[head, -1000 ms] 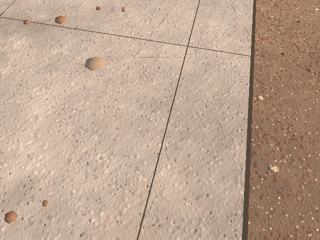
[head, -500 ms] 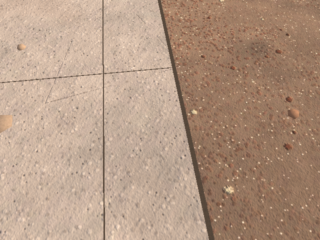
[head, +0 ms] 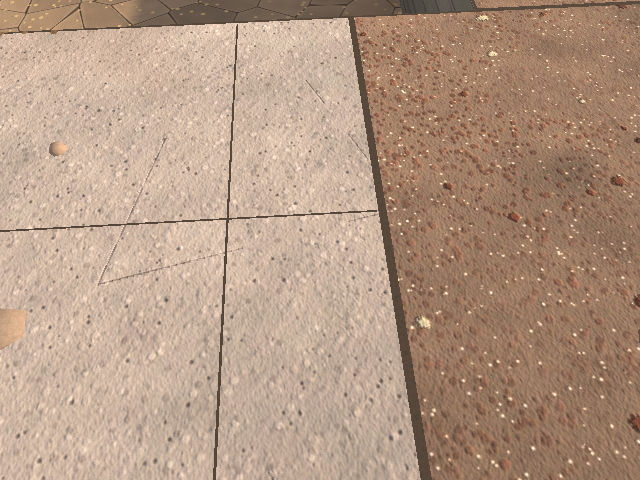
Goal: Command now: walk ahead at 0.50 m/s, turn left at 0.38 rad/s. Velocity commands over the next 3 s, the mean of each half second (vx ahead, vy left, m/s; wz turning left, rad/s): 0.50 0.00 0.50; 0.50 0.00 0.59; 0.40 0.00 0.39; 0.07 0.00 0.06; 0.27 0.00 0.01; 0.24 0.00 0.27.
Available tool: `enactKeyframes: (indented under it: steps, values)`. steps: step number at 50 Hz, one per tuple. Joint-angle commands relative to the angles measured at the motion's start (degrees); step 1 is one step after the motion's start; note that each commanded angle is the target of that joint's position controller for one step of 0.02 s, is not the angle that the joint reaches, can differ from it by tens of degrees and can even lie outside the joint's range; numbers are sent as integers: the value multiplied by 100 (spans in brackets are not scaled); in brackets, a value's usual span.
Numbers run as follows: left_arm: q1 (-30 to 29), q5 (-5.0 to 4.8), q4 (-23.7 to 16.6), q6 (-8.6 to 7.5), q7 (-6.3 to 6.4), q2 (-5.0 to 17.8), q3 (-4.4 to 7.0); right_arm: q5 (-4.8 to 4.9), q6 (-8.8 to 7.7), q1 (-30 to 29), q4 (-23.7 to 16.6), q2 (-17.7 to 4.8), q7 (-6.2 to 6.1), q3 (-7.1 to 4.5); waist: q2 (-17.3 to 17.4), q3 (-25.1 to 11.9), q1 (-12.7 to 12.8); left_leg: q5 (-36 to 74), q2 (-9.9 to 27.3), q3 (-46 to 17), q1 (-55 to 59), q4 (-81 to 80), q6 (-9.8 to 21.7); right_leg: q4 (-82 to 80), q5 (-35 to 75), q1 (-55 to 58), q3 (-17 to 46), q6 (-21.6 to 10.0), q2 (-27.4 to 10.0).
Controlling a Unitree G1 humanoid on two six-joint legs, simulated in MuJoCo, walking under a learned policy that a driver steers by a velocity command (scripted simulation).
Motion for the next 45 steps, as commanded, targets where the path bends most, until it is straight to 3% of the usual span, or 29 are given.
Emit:
enactKeyframes:
  steps: [1, 2, 3, 4, 5, 6, 7, 8, 9, 12, 17, 22, 24, 26, 27, 28, 29, 30, 31, 32, 35, 38, 41, 45]
  values:
    - [-108, 27, -251, 14, 97, 1128, 217, -41, -131, 1480, 122, -796, -83, -257, -695, -745, -915, -456, -459, 94, 1666, -452, 444, 2973, 7733, -353, -94, 77, -1782]
    - [-409, -38, -443, -4, 67, 1138, 205, -138, -148, 2316, 318, -1093, -126, -382, -360, -1155, -1399, -457, 166, -801, 2972, -815, 811, 4680, 6022, -1470, -292, 106, -1538]
    - [29, -118, -714, -56, -75, 510, 100, -152, -98, 2306, 301, -1732, -164, -557, 1149, -1546, -853, 85, 1854, -3745, 4774, -914, 1850, 7057, 307, -4107, -249, 418, -241]
    - [-381, -6, -838, -121, -125, 832, 145, 131, -56, 1981, 306, -1514, -98, -528, 474, -1648, -838, -141, 1957, -4855, 4806, -1604, 2063, 7631, -476, -5000, 890, 298, -185]
    - [-719, -41, -1030, -199, -173, 831, 125, 139, -39, 1514, 194, -1342, -106, -489, 193, -798, -652, -266, 1867, -4020, 4009, -1813, 1843, 7286, 68, -5312, 1046, 269, -597]
    - [-818, -57, -1070, -237, -194, 865, 126, 95, -32, 1283, 168, -963, -101, -398, -284, -406, -475, 21, 1671, -3534, 3300, -2010, 1597, 6839, 355, -5118, 940, 286, -792]
    - [-831, -27, -1077, -179, -193, 810, 128, 83, -53, 1150, 162, -786, -124, -342, -471, -95, -269, 512, 1403, -3086, 2676, -2102, 1377, 6445, 415, -4851, 895, 356, -928]
    - [-763, 57, -1128, -55, -203, 741, 104, 104, -88, 1092, 179, -702, -160, -299, -405, -56, -105, 834, 1149, -2735, 2252, -2187, 1242, 6131, 425, -4532, 873, 472, -1014]
    - [-692, 103, -1147, 61, -221, 655, 83, 121, -140, 1131, 181, -778, -168, -301, -274, -97, -41, 1055, 1005, -2502, 2056, -2231, 1179, 5858, 405, -4354, 820, 564, -1057]
    - [-999, 126, -1364, 225, -248, 573, 38, 140, -233, 1385, 203, -1091, -169, -380, -35, -92, -71, 1508, 710, -2164, 1781, -2333, 1091, 5040, 725, -4386, 569, 793, -1097]
    - [-2181, 64, -1824, 247, -286, 586, -5, 156, -164, 1945, 186, -1114, -175, -415, 222, -81, -566, 1663, 489, -2208, 2359, -2173, 667, 3527, 1869, -4799, 477, 935, -1003]
    - [-2893, 7, -2166, 158, -307, 659, -61, 53, -116, 2247, 101, -1196, -235, -448, 314, -118, -832, 2126, 664, -2602, 3135, -1702, 634, 2625, 1903, -4854, 541, 808, -748]
    - [-2691, -9, -2186, 101, -297, 790, -39, 29, -122, 2034, -14, -1283, -277, -475, 381, -151, -643, 2227, 758, -2796, 3111, -1461, 497, 2171, 1694, -4295, 664, 678, -666]
    - [-1726, -27, -1920, 37, -222, 1043, 61, 25, -160, 1623, -162, -1404, -255, -499, 388, -486, -168, 2879, 613, -2806, 2700, -738, 253, 1784, 1296, -2809, 604, 478, -411]
    - [-965, 12, -1743, -38, -153, 1226, 139, 87, -207, 1516, -186, -1355, -195, -479, 78, -901, 246, 2726, 271, -2538, 2337, 296, 108, 1428, 1457, -1679, 768, 303, -635]
    - [-31, 148, -1710, -70, -41, 1651, 246, 165, -267, 1570, -376, -917, -151, -351, -576, -1791, 540, 1138, -62, -2066, 1635, 1861, -16, 1284, 274, -338, 2073, 10, -1990]
    - [-197, 193, -1750, 35, -32, 2083, 356, 281, -233, 2262, -553, -561, -155, -278, -1946, -2172, 36, -2706, -894, -1402, -58, 3150, -158, 635, -36, 583, 4654, -612, -3241]
    - [-514, 93, -1787, 113, -72, 1584, 316, 58, -127, 2222, -346, -1028, -216, -314, -1069, -1555, -110, -2388, -294, -1355, -597, 3720, -113, 612, -695, -10, 4807, -660, -3122]
    - [-840, 39, -1858, 124, -94, 1068, 199, 4, -91, 1814, -333, -1072, -170, -331, -420, -835, -104, -1812, -84, -1282, -588, 3672, -151, 515, -500, -768, 3839, -536, -2825]
    - [-1002, 49, -1826, 112, -118, 856, 143, 4, -74, 1580, -377, -963, -121, -310, -249, -460, -160, -1488, 86, -1208, -480, 3452, -214, 359, 257, -1289, 3009, -417, -2519]
    - [-804, -14, -1617, -14, -131, 836, 140, -81, 98, 1470, -452, -840, 32, -292, -780, -294, -285, -1243, 300, -1040, -236, 3225, -342, 119, 1689, -1800, 1724, -250, -2088]
    - [-616, -78, -1497, -123, -179, 901, 192, -81, 169, 1040, -669, -751, 119, -257, -695, -255, -295, -855, 407, -994, -654, 3135, -407, -92, 2278, -1697, 1166, -358, -2145]
    - [-449, -67, -1377, -113, -187, 918, 218, -80, 173, 477, -896, -689, 174, -216, -624, -86, -218, -325, 478, -896, -1061, 2654, -490, -213, 2573, -1571, 609, -369, -2085]
    - [-324, -65, -1262, -93, -195, 988, 252, -57, 125, -241, -1145, -520, 266, -105, -624, 72, -71, 450, 483, -541, -727, 1289, -433, -194, 2752, -1539, -88, -222, -1941]
Next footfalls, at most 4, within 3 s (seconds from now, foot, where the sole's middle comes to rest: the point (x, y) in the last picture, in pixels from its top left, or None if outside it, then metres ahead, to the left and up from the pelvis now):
0.04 left None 0.17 0.06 -0.76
0.54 right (376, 457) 0.51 -0.05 -0.76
1.08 left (222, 396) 0.63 0.28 -0.76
1.58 right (217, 292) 0.90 0.33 -0.76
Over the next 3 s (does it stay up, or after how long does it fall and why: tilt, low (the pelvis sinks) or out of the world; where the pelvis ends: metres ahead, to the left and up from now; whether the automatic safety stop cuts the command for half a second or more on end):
stays up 0.97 0.55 0.01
